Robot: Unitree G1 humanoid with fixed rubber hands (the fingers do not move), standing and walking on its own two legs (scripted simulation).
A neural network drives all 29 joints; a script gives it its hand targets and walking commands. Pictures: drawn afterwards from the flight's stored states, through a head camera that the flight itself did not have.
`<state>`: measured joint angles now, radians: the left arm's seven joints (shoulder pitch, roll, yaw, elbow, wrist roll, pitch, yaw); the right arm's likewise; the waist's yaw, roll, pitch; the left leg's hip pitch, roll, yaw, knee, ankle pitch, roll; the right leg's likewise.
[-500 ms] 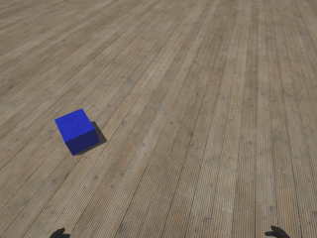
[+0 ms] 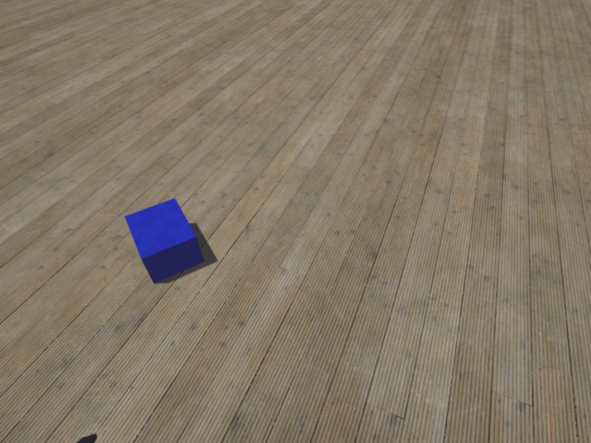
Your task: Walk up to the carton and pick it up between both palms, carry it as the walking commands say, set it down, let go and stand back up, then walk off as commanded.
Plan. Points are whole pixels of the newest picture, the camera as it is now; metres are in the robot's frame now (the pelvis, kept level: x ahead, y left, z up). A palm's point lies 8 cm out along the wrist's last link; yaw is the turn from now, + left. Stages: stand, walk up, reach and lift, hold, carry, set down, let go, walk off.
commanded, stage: walk up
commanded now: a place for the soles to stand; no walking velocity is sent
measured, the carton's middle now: (164, 239) +1.10 +0.59 -0.69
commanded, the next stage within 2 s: none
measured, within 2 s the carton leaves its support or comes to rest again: neither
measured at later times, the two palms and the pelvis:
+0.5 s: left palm out of the picture +0.16 +0.44 -0.08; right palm (445, 364) +0.28 -0.22 -0.09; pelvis +0.14 +0.09 -0.02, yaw +15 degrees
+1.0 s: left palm out of the picture +0.20 +0.52 -0.10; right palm (322, 223) +0.58 -0.04 -0.07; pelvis +0.30 +0.19 -0.02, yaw +26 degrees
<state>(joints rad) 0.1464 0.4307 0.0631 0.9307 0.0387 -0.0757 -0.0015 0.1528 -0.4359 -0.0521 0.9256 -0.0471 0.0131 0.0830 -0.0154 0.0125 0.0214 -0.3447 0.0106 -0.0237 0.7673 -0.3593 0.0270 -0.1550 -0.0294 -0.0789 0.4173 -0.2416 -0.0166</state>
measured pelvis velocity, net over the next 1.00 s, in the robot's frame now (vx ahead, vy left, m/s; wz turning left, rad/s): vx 0.30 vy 0.19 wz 0.45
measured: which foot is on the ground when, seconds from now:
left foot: up 0.00-0.18, down 0.20-0.54, up 0.56-0.86, down 0.88-1.00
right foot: down 0.00-0.20, up 0.22-0.50, down 0.52-0.90, up 0.92-1.00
